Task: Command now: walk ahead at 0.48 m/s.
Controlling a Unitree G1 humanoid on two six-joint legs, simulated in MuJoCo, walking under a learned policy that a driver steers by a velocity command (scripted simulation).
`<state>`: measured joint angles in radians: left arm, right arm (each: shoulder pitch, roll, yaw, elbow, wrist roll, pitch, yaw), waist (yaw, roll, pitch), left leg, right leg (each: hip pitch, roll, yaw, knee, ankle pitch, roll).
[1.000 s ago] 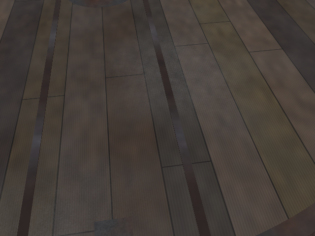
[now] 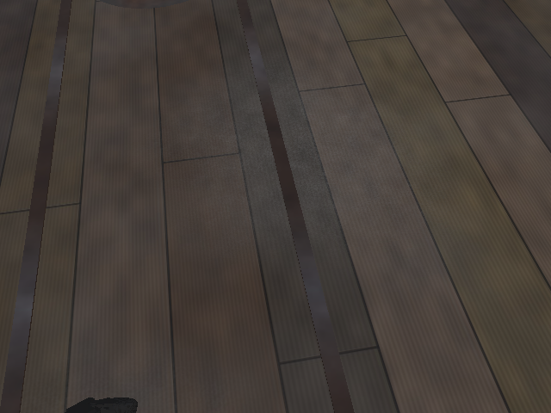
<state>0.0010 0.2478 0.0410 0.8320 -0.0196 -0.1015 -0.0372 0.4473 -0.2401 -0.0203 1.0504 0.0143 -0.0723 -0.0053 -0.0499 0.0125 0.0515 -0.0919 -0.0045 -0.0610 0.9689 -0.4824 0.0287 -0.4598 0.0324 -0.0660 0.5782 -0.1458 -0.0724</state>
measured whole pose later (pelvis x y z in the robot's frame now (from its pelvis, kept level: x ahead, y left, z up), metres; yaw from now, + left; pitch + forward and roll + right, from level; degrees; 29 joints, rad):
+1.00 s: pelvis +0.57 +0.02 +0.01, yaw +1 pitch +2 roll +2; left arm -0.01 0.24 0.04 0.83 -0.01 -0.10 -0.04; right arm 0.42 -0.26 -0.06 1.00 0.02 -0.06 -0.01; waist -0.08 -0.03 0.02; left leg 0.09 -0.03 0.03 0.29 -0.40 0.01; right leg -0.49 -0.04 -0.01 0.47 -0.02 -0.06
